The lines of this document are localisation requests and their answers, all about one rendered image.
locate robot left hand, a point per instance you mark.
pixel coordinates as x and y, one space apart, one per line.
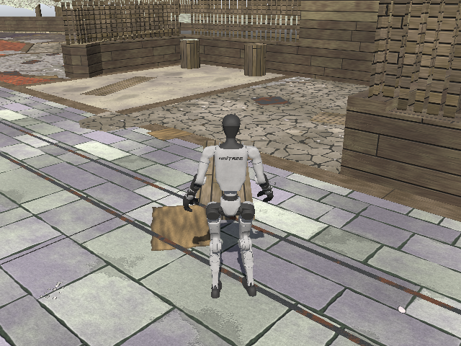
186 203

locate robot right hand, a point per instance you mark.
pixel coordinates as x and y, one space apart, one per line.
269 197

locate robot right forearm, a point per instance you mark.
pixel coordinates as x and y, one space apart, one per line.
266 187

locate humanoid robot torso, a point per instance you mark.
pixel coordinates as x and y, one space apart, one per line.
230 174

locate robot left upper arm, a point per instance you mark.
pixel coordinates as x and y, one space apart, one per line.
203 165

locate humanoid robot head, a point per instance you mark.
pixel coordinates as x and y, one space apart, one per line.
231 124

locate robot left forearm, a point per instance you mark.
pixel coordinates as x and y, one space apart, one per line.
191 192

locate robot right upper arm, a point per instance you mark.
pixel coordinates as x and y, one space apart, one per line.
254 154

